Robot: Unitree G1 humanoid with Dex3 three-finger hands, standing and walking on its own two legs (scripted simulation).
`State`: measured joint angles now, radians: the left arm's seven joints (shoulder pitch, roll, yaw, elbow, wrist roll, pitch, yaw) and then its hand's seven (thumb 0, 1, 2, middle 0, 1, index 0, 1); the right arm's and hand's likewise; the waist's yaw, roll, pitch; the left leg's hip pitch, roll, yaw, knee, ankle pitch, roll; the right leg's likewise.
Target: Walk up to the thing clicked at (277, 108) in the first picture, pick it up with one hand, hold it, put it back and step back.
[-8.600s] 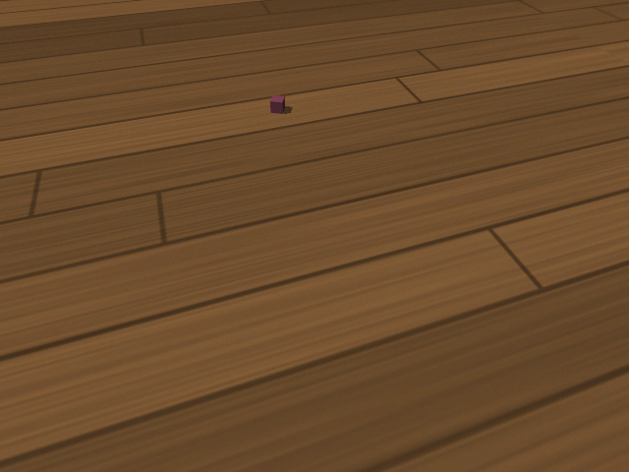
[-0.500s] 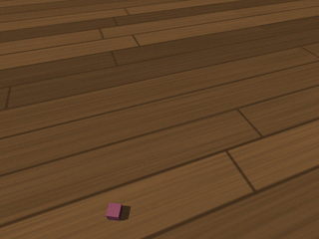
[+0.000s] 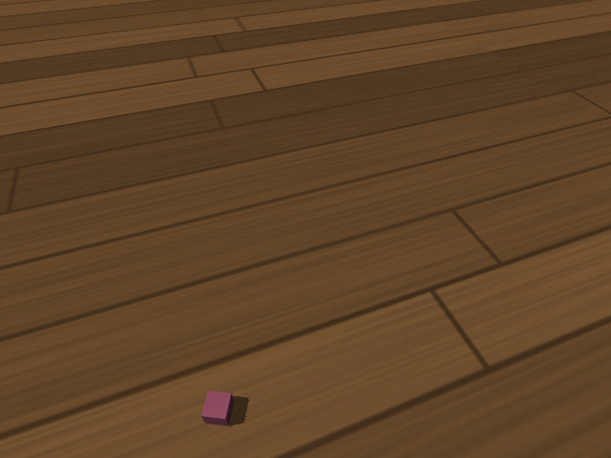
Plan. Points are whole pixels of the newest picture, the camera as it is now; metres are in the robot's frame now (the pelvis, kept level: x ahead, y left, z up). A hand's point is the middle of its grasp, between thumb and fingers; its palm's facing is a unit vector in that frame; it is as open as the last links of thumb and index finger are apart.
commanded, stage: stand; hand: left
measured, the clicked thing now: (218, 408) +0.41 +0.26 -0.75
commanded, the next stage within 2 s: rise first in 1.24 s
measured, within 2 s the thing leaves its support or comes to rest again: neither
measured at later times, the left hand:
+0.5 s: hand out of the picture +0.07 +0.26 -0.16, palm faces -0.02 -0.94 -0.35, open 7.3 cm
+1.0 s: hand out of the picture +0.07 +0.26 -0.16, palm faces -0.03 -0.94 -0.35, open 7.3 cm
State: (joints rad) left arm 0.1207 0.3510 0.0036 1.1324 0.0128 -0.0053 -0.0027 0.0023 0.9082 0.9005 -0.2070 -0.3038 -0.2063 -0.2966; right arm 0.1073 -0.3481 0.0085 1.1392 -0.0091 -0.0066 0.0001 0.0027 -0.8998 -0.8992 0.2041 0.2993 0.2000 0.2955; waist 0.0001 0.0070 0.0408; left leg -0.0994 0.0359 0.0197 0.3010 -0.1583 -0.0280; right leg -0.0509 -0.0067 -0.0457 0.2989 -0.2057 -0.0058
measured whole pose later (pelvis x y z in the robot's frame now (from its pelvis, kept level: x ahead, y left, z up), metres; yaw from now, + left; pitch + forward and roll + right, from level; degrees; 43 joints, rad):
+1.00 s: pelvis +0.00 +0.00 +0.00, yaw +0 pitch -2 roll +0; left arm 0.12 0.35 0.00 1.13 0.01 0.00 0.00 0.00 0.91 0.90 -0.21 -0.30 -0.21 -0.30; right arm 0.11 -0.35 0.01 1.14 -0.01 -0.01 0.00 0.00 -0.90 -0.90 0.20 0.30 0.20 0.30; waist 0.00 0.00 0.04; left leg -0.10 0.03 0.03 0.30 -0.16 -0.02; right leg -0.06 -0.01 -0.04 0.30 -0.21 0.00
